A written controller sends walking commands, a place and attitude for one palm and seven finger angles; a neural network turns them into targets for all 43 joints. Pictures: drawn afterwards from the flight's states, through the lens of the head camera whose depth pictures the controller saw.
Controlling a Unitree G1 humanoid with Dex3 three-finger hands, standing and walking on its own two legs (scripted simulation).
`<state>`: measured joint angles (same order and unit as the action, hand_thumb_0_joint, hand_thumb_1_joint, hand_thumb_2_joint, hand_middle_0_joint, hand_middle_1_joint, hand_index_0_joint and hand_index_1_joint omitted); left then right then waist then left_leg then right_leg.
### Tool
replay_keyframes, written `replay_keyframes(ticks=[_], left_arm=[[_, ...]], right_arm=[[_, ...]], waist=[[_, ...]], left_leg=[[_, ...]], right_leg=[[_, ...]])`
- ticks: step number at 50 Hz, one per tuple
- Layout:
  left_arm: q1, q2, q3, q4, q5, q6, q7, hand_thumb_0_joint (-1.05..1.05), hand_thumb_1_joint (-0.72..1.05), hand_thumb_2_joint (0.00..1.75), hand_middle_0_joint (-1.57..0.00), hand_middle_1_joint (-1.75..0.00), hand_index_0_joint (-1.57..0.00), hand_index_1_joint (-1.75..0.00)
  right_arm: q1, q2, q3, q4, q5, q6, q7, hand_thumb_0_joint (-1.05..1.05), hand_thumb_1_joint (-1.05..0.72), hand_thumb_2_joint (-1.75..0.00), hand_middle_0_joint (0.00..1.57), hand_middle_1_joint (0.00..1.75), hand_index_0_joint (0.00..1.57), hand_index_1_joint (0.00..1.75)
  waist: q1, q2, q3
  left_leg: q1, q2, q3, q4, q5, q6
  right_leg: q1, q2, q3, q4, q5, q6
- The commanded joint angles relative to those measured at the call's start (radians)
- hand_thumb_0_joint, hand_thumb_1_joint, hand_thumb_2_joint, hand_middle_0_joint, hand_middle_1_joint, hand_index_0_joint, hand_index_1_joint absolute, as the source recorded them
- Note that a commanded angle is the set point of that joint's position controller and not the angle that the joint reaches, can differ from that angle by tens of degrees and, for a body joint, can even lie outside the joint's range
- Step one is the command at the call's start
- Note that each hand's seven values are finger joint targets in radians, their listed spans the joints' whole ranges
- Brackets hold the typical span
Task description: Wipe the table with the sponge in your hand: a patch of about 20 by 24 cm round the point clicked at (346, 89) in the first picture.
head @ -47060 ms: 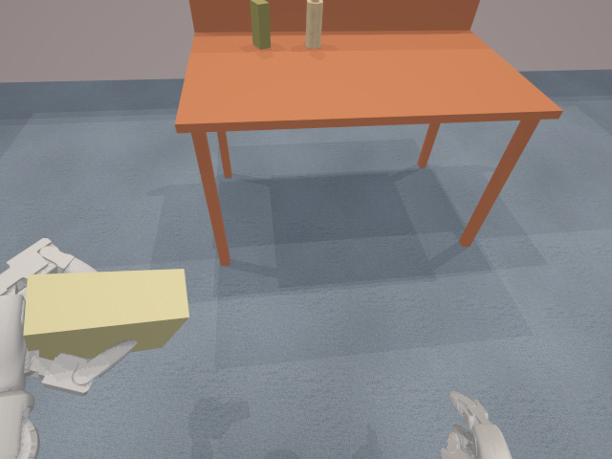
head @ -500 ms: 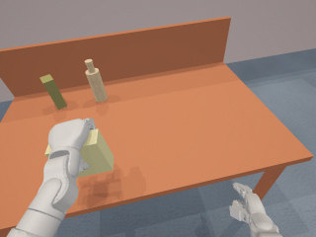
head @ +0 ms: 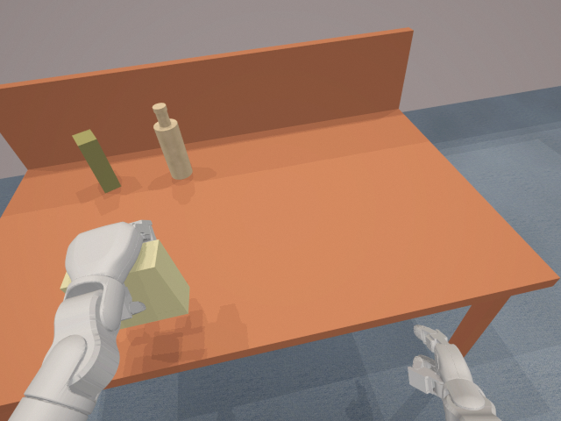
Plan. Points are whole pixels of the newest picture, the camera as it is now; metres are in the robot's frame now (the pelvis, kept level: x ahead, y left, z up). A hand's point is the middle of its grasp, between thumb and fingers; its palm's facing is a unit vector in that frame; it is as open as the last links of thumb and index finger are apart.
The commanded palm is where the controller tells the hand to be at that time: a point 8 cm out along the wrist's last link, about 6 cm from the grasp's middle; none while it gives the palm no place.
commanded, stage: bring the sponge back beside the body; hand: left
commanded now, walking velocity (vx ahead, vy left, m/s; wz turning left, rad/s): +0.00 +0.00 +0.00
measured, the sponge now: (139, 295) +0.26 +0.27 +0.04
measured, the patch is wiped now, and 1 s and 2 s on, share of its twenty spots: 1.00 1.00 1.00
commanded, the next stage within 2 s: step back with the hand held close in 1.26 s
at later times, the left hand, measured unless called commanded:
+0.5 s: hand (98, 303) +0.21 +0.28 +0.10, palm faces +0.05 -0.11 -0.99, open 9.5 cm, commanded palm +0.17 +0.27 +0.17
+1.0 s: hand (61, 342) +0.15 +0.29 +0.11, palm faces +0.05 -0.10 -0.99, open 9.5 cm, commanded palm +0.13 +0.28 +0.18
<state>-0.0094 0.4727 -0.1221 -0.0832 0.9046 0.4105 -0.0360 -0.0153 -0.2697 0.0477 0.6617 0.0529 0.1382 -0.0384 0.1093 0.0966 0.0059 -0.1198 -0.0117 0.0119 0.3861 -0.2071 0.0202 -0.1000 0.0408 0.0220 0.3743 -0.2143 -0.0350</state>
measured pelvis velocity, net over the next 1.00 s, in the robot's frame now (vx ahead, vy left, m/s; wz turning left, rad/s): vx -0.02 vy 0.00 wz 0.01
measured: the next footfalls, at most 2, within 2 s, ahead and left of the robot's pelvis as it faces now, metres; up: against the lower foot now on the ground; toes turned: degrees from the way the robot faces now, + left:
none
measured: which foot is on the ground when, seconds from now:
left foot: down 0.00-1.00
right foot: down 0.00-1.00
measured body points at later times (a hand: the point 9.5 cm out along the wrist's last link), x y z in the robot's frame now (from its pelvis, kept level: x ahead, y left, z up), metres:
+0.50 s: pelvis -0.01 +0.00 +0.00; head -0.04 -0.04 +0.45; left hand +0.20 +0.28 +0.16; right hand +0.25 -0.18 -0.07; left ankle +0.00 +0.11 -0.75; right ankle +0.00 -0.10 -0.75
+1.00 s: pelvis -0.02 +0.00 +0.00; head -0.05 -0.03 +0.44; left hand +0.15 +0.29 +0.16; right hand +0.24 -0.18 -0.07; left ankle +0.00 +0.11 -0.75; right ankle +0.00 -0.10 -0.75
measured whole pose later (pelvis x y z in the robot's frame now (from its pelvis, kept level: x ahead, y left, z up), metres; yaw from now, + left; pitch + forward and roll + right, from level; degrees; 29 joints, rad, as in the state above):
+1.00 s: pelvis -0.02 +0.00 +0.00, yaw +0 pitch -7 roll -1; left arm 0.33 0.55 0.02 -0.35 0.85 0.28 -0.03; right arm 0.00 -0.26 0.05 0.65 0.03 0.09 -0.04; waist 0.15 0.11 0.03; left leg -0.11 -0.01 0.00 0.43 -0.20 0.02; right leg -0.08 0.04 0.01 0.39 -0.19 -0.03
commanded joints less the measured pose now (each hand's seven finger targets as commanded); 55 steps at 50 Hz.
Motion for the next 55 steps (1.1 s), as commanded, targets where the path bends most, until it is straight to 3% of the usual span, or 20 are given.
replay_keyframes(ticks=[1,10,12,15,17,18,20,22,28,30,32,35,37,40,42,45,47,50,52,55], left_arm=[[-0.247,0.203,0.141,-0.263,0.030,-0.017,0.046,0.00,0.10,1.30,-1.20,-1.60,-1.20,-1.60],[-0.175,0.218,0.172,-0.286,0.031,-0.030,0.051,0.00,0.10,1.30,-1.20,-1.60,-1.20,-1.60],[-0.181,0.260,0.212,-0.334,0.029,-0.036,0.057,0.00,0.10,1.30,-1.20,-1.60,-1.20,-1.60],[-0.133,0.212,0.174,-0.329,0.024,-0.042,0.053,0.00,0.10,1.30,-1.20,-1.60,-1.20,-1.60],[-0.115,0.268,0.231,-0.358,0.023,-0.043,0.055,0.00,0.10,1.30,-1.20,-1.60,-1.20,-1.60],[-0.109,0.210,0.177,-0.360,0.022,-0.042,0.050,0.00,0.10,1.30,-1.20,-1.60,-1.20,-1.60],[-0.074,0.216,0.187,-0.335,0.015,-0.043,0.045,0.00,0.10,1.30,-1.20,-1.60,-1.20,-1.60],[-0.076,0.280,0.249,-0.377,0.013,-0.050,0.048,0.00,0.10,1.30,-1.20,-1.60,-1.20,-1.60],[-0.002,0.253,0.242,-0.418,0.001,-0.078,0.046,0.00,0.10,1.30,-1.20,-1.60,-1.20,-1.60],[0.036,0.246,0.242,-0.386,-0.006,-0.080,0.044,0.00,0.10,1.30,-1.20,-1.60,-1.20,-1.60],[0.023,0.294,0.287,-0.420,-0.010,-0.086,0.047,0.00,0.10,1.30,-1.20,-1.60,-1.20,-1.60],[0.062,0.261,0.260,-0.419,-0.012,-0.101,0.046,0.00,0.10,1.30,-1.20,-1.60,-1.20,-1.60],[0.065,0.311,0.312,-0.484,-0.015,-0.117,0.052,0.00,0.10,1.30,-1.20,-1.60,-1.20,-1.60],[0.140,0.270,0.287,-0.460,-0.023,-0.127,0.052,0.00,0.10,1.30,-1.20,-1.60,-1.20,-1.60],[0.146,0.316,0.340,-0.487,-0.031,-0.130,0.057,0.00,0.10,1.30,-1.20,-1.60,-1.20,-1.60],[0.177,0.276,0.304,-0.464,-0.035,-0.130,0.053,0.00,0.10,1.30,-1.20,-1.60,-1.20,-1.60],[0.118,0.317,0.340,-0.506,-0.030,-0.137,0.059,0.00,0.10,1.30,-1.20,-1.60,-1.20,-1.60],[0.146,0.259,0.282,-0.442,-0.036,-0.137,0.051,0.00,0.10,1.30,-1.20,-1.60,-1.20,-1.60],[0.121,0.309,0.328,-0.488,-0.035,-0.146,0.054,0.00,0.10,1.30,-1.20,-1.60,-1.20,-1.60],[0.145,0.275,0.296,-0.457,-0.028,-0.146,0.051,0.00,0.10,1.30,-1.20,-1.60,-1.20,-1.60]], right_arm=[[-0.241,-0.090,-0.040,-0.189,0.000,-0.061,-0.006,0.00,-0.90,-0.90,0.20,0.30,0.20,0.30],[-0.244,-0.090,-0.038,-0.183,-0.007,-0.060,-0.004,0.00,-0.90,-0.90,0.20,0.30,0.20,0.30],[-0.261,-0.091,-0.037,-0.191,-0.007,-0.066,-0.004,0.00,-0.90,-0.90,0.20,0.30,0.20,0.30],[-0.248,-0.087,-0.038,-0.189,-0.009,-0.069,-0.004,0.00,-0.90,-0.90,0.20,0.30,0.20,0.30],[-0.260,-0.092,-0.037,-0.192,-0.010,-0.071,-0.002,0.00,-0.90,-0.90,0.20,0.30,0.20,0.30],[-0.257,-0.083,-0.035,-0.199,-0.008,-0.072,0.000,0.00,-0.90,-0.90,0.20,0.30,0.20,0.30],[-0.249,-0.088,-0.038,-0.190,-0.010,-0.071,-0.001,0.00,-0.90,-0.90,0.20,0.30,0.20,0.30],[-0.261,-0.093,-0.036,-0.195,-0.012,-0.074,-0.002,0.00,-0.90,-0.90,0.20,0.30,0.20,0.30],[-0.249,-0.083,-0.035,-0.207,-0.016,-0.085,-0.003,0.00,-0.90,-0.90,0.20,0.30,0.20,0.30],[-0.243,-0.088,-0.038,-0.195,-0.017,-0.082,-0.004,0.00,-0.90,-0.90,0.20,0.30,0.20,0.30],[-0.258,-0.092,-0.035,-0.199,-0.015,-0.086,-0.006,0.00,-0.90,-0.90,0.20,0.30,0.20,0.30],[-0.240,-0.087,-0.038,-0.197,-0.018,-0.090,-0.008,0.00,-0.90,-0.90,0.20,0.30,0.20,0.30],[-0.255,-0.090,-0.039,-0.203,-0.018,-0.099,-0.008,0.00,-0.90,-0.90,0.20,0.30,0.20,0.30],[-0.229,-0.086,-0.042,-0.199,-0.022,-0.099,-0.006,0.00,-0.90,-0.90,0.20,0.30,0.20,0.30],[-0.250,-0.090,-0.042,-0.202,-0.019,-0.104,-0.006,0.00,-0.90,-0.90,0.20,0.30,0.20,0.30],[-0.231,-0.089,-0.043,-0.200,-0.022,-0.099,-0.007,0.00,-0.90,-0.90,0.20,0.30,0.20,0.30],[-0.253,-0.092,-0.040,-0.201,-0.019,-0.107,-0.010,0.00,-0.90,-0.90,0.20,0.30,0.20,0.30],[-0.225,-0.088,-0.042,-0.194,-0.020,-0.109,-0.018,0.00,-0.90,-0.90,0.20,0.30,0.20,0.30],[-0.246,-0.089,-0.041,-0.199,-0.019,-0.119,-0.021,0.00,-0.90,-0.90,0.20,0.30,0.20,0.30],[-0.222,-0.088,-0.041,-0.193,-0.024,-0.118,-0.020,0.00,-0.90,-0.90,0.20,0.30,0.20,0.30]], waist=[[0.003,-0.038,-0.236],[0.010,-0.037,-0.190],[0.017,-0.015,-0.201],[0.016,-0.018,-0.197],[0.024,-0.007,-0.200],[0.018,-0.005,-0.193],[0.019,-0.037,-0.162],[0.024,-0.026,-0.173],[0.032,-0.017,-0.183],[0.024,-0.041,-0.131],[0.025,-0.024,-0.128],[0.027,-0.005,-0.127],[0.030,0.020,-0.148],[0.032,-0.006,-0.121],[0.035,-0.004,-0.108],[0.031,-0.019,-0.091],[0.028,0.009,-0.104],[0.023,-0.028,-0.074],[0.024,-0.015,-0.100],[0.028,-0.004,-0.096]], left_leg=[[0.081,-0.007,-0.072,-0.016,0.258,0.027],[0.069,0.000,-0.080,-0.029,0.219,0.025],[0.071,0.001,-0.093,-0.038,0.198,0.023],[0.073,0.002,-0.088,-0.035,0.211,0.025],[0.069,0.003,-0.099,-0.042,0.196,0.023],[0.062,0.002,-0.089,-0.036,0.192,0.027],[0.060,0.002,-0.089,-0.035,0.185,0.027],[0.054,0.003,-0.101,-0.043,0.159,0.026],[0.056,-0.002,-0.092,-0.023,0.158,0.032],[0.053,0.000,-0.091,-0.022,0.151,0.029],[0.044,0.002,-0.106,-0.032,0.111,0.027],[0.054,0.000,-0.095,-0.021,0.130,0.030],[0.056,0.001,-0.110,-0.025,0.118,0.029],[0.053,0.004,-0.102,-0.018,0.139,0.029],[0.039,0.004,-0.115,-0.025,0.099,0.028],[0.036,0.003,-0.099,-0.014,0.097,0.029],[0.033,0.005,-0.116,-0.030,0.070,0.027],[0.044,0.004,-0.099,-0.020,0.077,0.031],[0.040,0.004,-0.110,-0.030,0.044,0.030],[0.033,0.005,-0.102,-0.030,0.063,0.029]], right_leg=[[0.049,-0.014,0.082,-0.046,0.258,-0.046],[0.028,-0.007,0.085,-0.061,0.186,-0.049],[0.040,-0.001,0.114,-0.062,0.156,-0.055],[0.036,-0.005,0.084,-0.061,0.164,-0.051],[0.049,0.000,0.114,-0.061,0.154,-0.055],[0.042,-0.004,0.083,-0.058,0.143,-0.050],[0.023,-0.005,0.087,-0.068,0.138,-0.049],[0.036,-0.001,0.121,-0.069,0.109,-0.053],[0.042,-0.006,0.098,-0.063,0.111,-0.049],[0.004,-0.009,0.105,-0.080,0.095,-0.047],[0.005,-0.002,0.137,-0.084,0.052,-0.050],[-0.001,-0.008,0.105,-0.081,0.068,-0.047],[0.021,0.001,0.143,-0.075,0.067,-0.052],[0.004,-0.006,0.099,-0.077,0.079,-0.046],[0.006,-0.001,0.144,-0.082,0.043,-0.049],[-0.016,-0.011,0.110,-0.087,0.032,-0.043],[-0.001,0.001,0.145,-0.081,0.023,-0.048],[-0.033,-0.009,0.100,-0.096,0.010,-0.040],[-0.011,-0.003,0.146,-0.094,-0.015,-0.044],[-0.007,-0.007,0.100,-0.086,0.005,-0.043]])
